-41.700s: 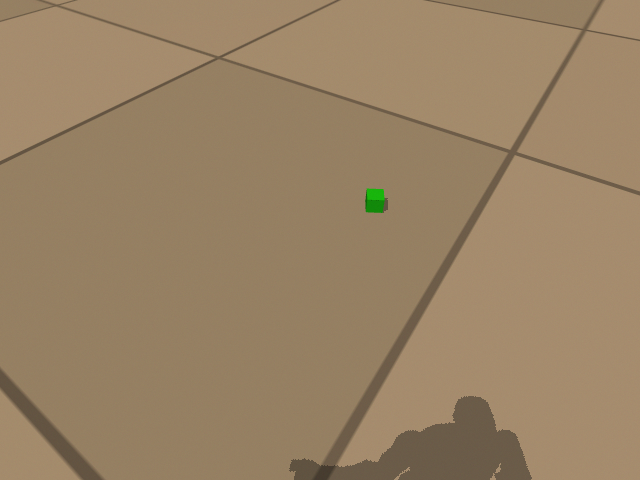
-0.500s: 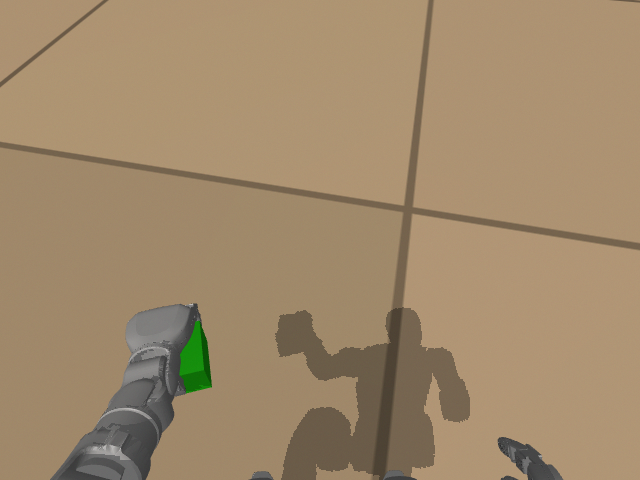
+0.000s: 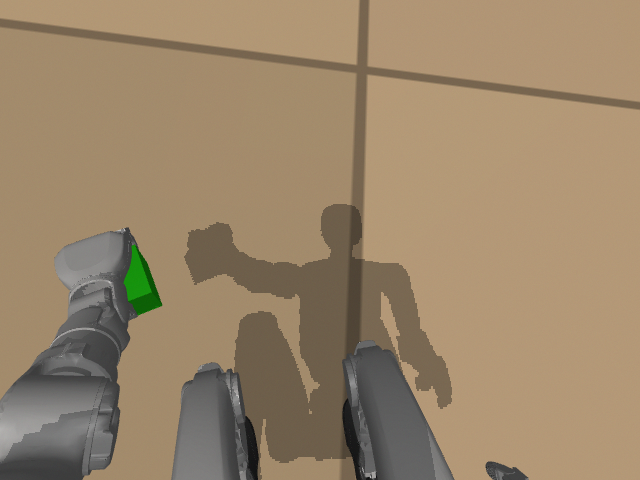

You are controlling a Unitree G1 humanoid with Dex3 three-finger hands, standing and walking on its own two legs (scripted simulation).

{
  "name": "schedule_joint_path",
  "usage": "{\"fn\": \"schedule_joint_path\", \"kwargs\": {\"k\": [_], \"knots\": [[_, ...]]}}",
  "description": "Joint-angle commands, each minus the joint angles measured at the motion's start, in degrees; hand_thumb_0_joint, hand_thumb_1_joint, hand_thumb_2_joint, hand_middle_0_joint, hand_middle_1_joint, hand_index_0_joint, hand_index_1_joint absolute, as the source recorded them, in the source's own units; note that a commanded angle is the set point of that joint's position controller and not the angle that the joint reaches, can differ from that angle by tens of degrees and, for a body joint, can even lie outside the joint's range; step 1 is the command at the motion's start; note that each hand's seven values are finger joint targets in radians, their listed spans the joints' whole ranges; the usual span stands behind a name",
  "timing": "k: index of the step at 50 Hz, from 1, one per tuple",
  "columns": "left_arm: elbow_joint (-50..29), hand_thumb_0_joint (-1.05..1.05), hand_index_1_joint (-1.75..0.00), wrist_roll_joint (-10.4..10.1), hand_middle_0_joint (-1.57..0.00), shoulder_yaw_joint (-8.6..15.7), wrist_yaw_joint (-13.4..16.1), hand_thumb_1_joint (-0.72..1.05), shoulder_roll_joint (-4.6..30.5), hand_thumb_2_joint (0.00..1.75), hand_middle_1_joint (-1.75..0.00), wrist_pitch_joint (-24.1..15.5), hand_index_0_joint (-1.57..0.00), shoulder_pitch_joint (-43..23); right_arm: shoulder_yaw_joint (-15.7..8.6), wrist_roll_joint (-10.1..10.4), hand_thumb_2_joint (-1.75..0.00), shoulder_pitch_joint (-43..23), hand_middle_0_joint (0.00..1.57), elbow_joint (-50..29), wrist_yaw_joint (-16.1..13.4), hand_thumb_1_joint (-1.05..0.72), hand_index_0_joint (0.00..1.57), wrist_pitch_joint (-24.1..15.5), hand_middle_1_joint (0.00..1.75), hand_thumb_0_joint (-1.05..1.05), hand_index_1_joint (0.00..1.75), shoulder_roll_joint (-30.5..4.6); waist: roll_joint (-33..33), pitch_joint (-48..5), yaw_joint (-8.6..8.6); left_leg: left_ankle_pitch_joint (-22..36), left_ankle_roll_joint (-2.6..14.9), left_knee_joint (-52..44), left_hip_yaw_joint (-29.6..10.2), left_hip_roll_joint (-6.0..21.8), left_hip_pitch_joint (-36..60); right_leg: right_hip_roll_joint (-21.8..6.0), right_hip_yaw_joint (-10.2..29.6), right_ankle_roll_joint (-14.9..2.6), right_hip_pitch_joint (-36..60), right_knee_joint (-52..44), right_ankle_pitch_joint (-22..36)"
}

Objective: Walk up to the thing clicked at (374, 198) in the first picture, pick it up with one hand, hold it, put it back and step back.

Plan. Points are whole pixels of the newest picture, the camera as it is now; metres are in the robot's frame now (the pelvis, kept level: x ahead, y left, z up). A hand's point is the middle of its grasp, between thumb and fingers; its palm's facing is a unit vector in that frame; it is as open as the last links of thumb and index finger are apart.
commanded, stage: crouch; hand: left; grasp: from above
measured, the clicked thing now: (122, 286) +0.42 +0.25 -0.18
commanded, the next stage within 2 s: lower in 1.00 s
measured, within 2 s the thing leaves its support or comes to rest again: neither
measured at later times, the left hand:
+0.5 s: hand (137, 297) +0.43 +0.26 -0.28, palm faces -0.40 -0.13 -0.91, open 10.8 cm
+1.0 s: hand (149, 301) +0.44 +0.26 -0.34, palm faces -0.40 -0.14 -0.90, open 10.8 cm
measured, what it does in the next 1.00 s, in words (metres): lowers itself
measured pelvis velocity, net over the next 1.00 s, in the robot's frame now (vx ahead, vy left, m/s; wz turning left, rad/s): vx -0.02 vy -0.01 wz -0.05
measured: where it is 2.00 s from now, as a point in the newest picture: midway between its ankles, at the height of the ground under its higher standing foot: (307, 476)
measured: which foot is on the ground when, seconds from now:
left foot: down 0.00-1.00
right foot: down 0.00-1.00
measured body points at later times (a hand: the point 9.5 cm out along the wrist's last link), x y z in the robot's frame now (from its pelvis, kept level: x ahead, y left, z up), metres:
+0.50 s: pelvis -0.01 -0.01 -0.12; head +0.22 +0.04 +0.27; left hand +0.45 +0.27 -0.23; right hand +0.05 -0.29 -0.24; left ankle +0.07 +0.12 -0.50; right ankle +0.07 -0.14 -0.50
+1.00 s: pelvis -0.02 -0.01 -0.18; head +0.21 +0.02 +0.20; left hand +0.46 +0.26 -0.29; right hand +0.01 -0.28 -0.30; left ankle +0.07 +0.12 -0.50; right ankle +0.07 -0.14 -0.50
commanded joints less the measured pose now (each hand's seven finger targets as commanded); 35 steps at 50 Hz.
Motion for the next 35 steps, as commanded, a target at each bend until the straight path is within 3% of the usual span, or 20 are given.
{"fn": "schedule_joint_path", "kwargs": {"k": [1, 2, 4, 7, 9, 11, 12, 13, 14, 15, 16, 18, 21, 23, 25, 30, 31, 33, 35], "knots": [[-8.3, 0.00, -0.84, 2.6, -0.94, 2.0, 1.4, 0.59, 15.3, 0.89, -0.87, -2.0, -0.97, -19.0, -3.5, -0.5, -0.89, 7.7, 0.20, -3.1, -0.5, -0.89, 0.20, -2.2, 0.30, 0.00, 0.30, -12.6, 6.2, -34.6, -0.40, 6.5, -0.08, -7.3, -0.7, -2.0, 23.0, 1.5, -4.5, -4.71, 8.3, -5.4, 8.0], [-11.5, 0.00, -0.84, 3.0, -0.93, 3.0, 1.8, 0.58, 17.4, 0.90, -0.86, -2.5, -0.96, -21.1, -3.6, -0.6, -0.89, 7.7, 0.20, -3.1, -0.4, -0.89, 0.20, -2.3, 0.30, 0.00, 0.30, -12.4, 7.3, -35.5, -0.18, 6.1, -0.03, -6.4, -0.4, -2.0, 22.5, 1.5, -4.6, -4.69, 7.8, -4.9, 7.6], [-9.5, 0.00, -0.84, 2.5, -0.92, 2.4, 2.2, 0.57, 15.2, 0.90, -0.87, -2.5, -0.95, -20.6, -3.1, -0.9, -0.89, 7.7, 0.20, -2.9, 0.0, -0.89, 0.20, -2.7, 0.30, 0.00, 0.30, -12.1, 7.2, -35.0, -1.18, 5.3, 0.05, -4.6, -0.7, -2.0, 20.8, 1.4, -5.0, -4.56, 5.5, -3.4, 7.3], [-10.7, 0.00, -0.82, 2.3, -0.93, 3.3, 2.7, 0.57, 17.6, 0.89, -0.85, -2.5, -0.95, -22.8, -3.0, -1.3, -0.89, 7.1, 0.20, -2.4, 0.5, -0.89, 0.20, -3.0, 0.30, 0.00, 0.30, -12.8, 9.8, -36.9, -0.91, 5.5, 0.05, -1.8, -0.1, -2.0, 19.7, 1.4, -5.0, -4.66, 3.7, -1.1, 7.4], [-8.7, 0.00, -0.83, 2.4, -0.92, 2.8, 2.6, 0.56, 16.6, 0.91, -0.86, -2.2, -0.95, -20.9, -2.9, -1.5, -0.90, 6.8, 0.20, -2.2, 0.9, -0.89, 0.20, -3.1, 0.30, 0.00, 0.30, -12.8, 9.8, -36.8, -0.98, 6.1, -0.08, -0.1, -0.2, -1.9, 19.9, 1.4, -5.2, -4.67, 2.2, 0.5, 7.8], [-12.5, 0.00, -0.84, 2.6, -0.94, 4.2, 2.6, 0.56, 19.1, 0.95, -0.86, -2.9, -0.95, -24.4, -3.0, -1.9, -0.90, 8.4, 0.20, -1.1, 1.2, -0.89, 0.20, -3.1, 0.30, 0.00, 0.30, -13.0, 10.1, -38.7, -1.52, 8.7, 0.05, 2.3, 0.1, -1.9, 18.6, 1.5, -5.4, -4.49, 2.9, 2.3, 10.6], [-12.2, 0.00, -0.84, 2.9, -0.93, 4.1, 2.3, 0.55, 19.0, 0.94, -0.86, -3.1, -0.95, -23.7, -2.7, -2.0, -0.90, 8.4, 0.20, -1.0, 1.5, -0.89, 0.20, -3.2, 0.30, 0.00, 0.30, -12.8, 10.2, -37.9, -1.50, 10.1, -0.05, 3.3, 0.0, -1.9, 18.2, 1.4, -5.6, -4.54, 2.4, 3.5, 11.7], [-7.0, 0.00, -0.83, 3.3, -0.92, 3.1, 2.2, 0.53, 17.2, 0.94, -0.84, -2.5, -0.94, -20.0, -2.8, -1.9, -0.90, 7.2, 0.20, -1.3, 1.7, -0.89, 0.20, -3.1, 0.30, 0.00, 0.30, -13.4, 9.8, -36.6, -0.95, 9.1, 0.05, 3.9, 0.2, -2.0, 17.1, 1.6, -5.4, -4.57, 0.6, 3.8, 10.6], [-12.2, 0.00, -0.84, 3.2, -0.93, 4.4, 2.4, 0.54, 19.2, 0.96, -0.85, -3.2, -0.94, -24.6, -2.8, -2.2, -0.90, 8.0, 0.20, -0.8, 1.8, -0.89, 0.20, -3.1, 0.30, 0.00, 0.30, -13.1, 10.7, -37.3, -1.84, 10.1, 0.12, 5.1, 0.2, -1.8, 16.8, 1.6, -5.5, -4.42, 0.1, 4.5, 11.8], [-11.6, 0.00, -0.85, 3.1, -0.93, 4.7, 2.4, 0.54, 19.8, 0.96, -0.86, -3.4, -0.94, -25.5, -2.7, -2.4, -0.90, 8.2, 0.20, -0.7, 2.0, -0.89, 0.20, -3.1, 0.30, 0.00, 0.30, -13.1, 10.7, -36.6, -1.96, 9.7, 0.15, 5.8, 0.4, -1.8, 15.6, 1.7, -5.5, -4.40, 0.4, 5.0, 11.7], [-7.5, 0.00, -0.84, 3.4, -0.91, 3.9, 2.4, 0.51, 18.1, 0.94, -0.85, -3.0, -0.92, -21.8, -2.6, -2.4, -0.90, 7.5, 0.20, -0.8, 2.3, -0.90, 0.20, -3.0, 0.30, 0.00, 0.30, -13.4, 9.7, -35.3, -1.65, 8.8, 0.10, 5.9, 0.2, -1.9, 14.4, 1.7, -5.7, -4.45, -0.6, 5.6, 10.6], [-9.0, 0.00, -0.82, 3.6, -0.90, 5.7, 2.6, 0.50, 20.8, 0.94, -0.82, -3.3, -0.91, -23.9, -2.6, -2.6, -0.90, 8.0, 0.20, -0.5, 2.5, -0.89, 0.20, -3.1, 0.30, 0.00, 0.30, -13.9, 11.2, -35.8, -1.31, 9.6, -0.05, 7.0, -0.1, -1.8, 14.1, 1.5, -5.9, -4.54, -2.4, 7.7, 11.0], [-6.7, 0.00, -0.82, 4.0, -0.90, 5.5, 2.5, 0.49, 19.9, 0.94, -0.83, -3.3, -0.91, -23.3, -2.4, -2.9, -0.90, 8.4, 0.20, 0.0, 3.4, -0.89, 0.20, -3.0, 0.30, 0.00, 0.30, -13.6, 11.4, -35.4, -1.61, 11.3, 0.13, 9.6, 0.5, -1.8, 12.8, 1.9, -6.0, -4.46, -2.8, 9.2, 12.9], [-4.7, 0.00, -0.82, 3.4, -0.89, 4.5, 2.3, 0.48, 18.3, 0.93, -0.82, -3.3, -0.90, -23.3, -2.5, -3.1, -0.90, 8.1, 0.20, -0.1, 3.8, -0.90, 0.20, -3.3, 0.30, 0.00, 0.30, -13.8, 9.7, -33.3, -2.64, 10.0, 0.37, 10.9, 0.4, -1.9, 10.1, 2.0, -6.2, -4.25, -4.4, 9.9, 12.0], [-5.0, 0.00, -0.80, 3.3, -0.87, 6.1, 2.4, 0.44, 21.8, 0.92, -0.80, -3.8, -0.87, -25.4, -2.4, -3.3, -0.90, 8.1, 0.20, 0.0, 4.3, -0.90, 0.20, -3.3, 0.30, 0.00, 0.30, -14.3, 10.7, -32.6, -2.16, 7.8, 0.43, 11.5, 0.5, -1.9, 8.1, 2.1, -6.1, -4.32, -4.7, 10.9, 10.0], [-3.0, 0.00, -0.76, 3.7, -0.85, 5.9, 2.6, 0.41, 21.3, 0.87, -0.76, -4.3, -0.85, -26.3, -2.4, -3.6, -0.90, 7.8, 0.20, 0.0, 5.2, -0.89, 0.20, -3.4, 0.30, 0.00, 0.30, -15.1, 11.2, -31.6, -2.90, 4.3, 0.34, 13.2, 0.2, -1.9, 5.9, 2.2, -6.8, -4.54, -8.4, 13.2, 6.7], [-2.9, 0.00, -0.75, 3.5, -0.85, 7.3, 2.7, 0.40, 23.4, 0.86, -0.75, -4.6, -0.85, -26.3, -2.1, -3.8, -0.90, 8.3, 0.20, 0.1, 5.4, -0.89, 0.20, -3.3, 0.30, 0.00, 0.30, -14.8, 10.5, -31.9, -2.90, 4.0, 0.51, 13.9, 0.4, -2.0, 4.6, 2.3, -6.8, -4.42, -7.1, 13.4, 6.5], [-3.1, 0.00, -0.74, 3.9, -0.84, 6.7, 2.7, 0.37, 24.1, 0.86, -0.74, -5.0, -0.83, -28.0, -2.0, -3.6, -0.90, 7.2, 0.20, -0.3, 5.6, -0.89, 0.20, -3.4, 0.30, 0.00, 0.30, -15.0, 10.3, -33.2, -2.20, 3.7, 0.68, 15.2, 1.0, -2.1, 3.1, 2.6, -6.5, -4.47, -7.0, 14.1, 5.9], [-0.2, 0.00, -0.74, 3.7, -0.82, 7.0, 2.9, 0.36, 24.5, 0.85, -0.74, -4.9, -0.82, -26.8, -1.6, -3.7, -0.90, 6.7, 0.20, -0.5, 5.8, -0.89, 0.20, -3.4, 0.30, 0.00, 0.30, -15.0, 9.2, -31.3, -2.26, 2.7, 0.83, 16.3, 1.1, -2.0, 1.5, 2.7, -6.5, -4.37, -8.3, 14.7, 4.7]]}}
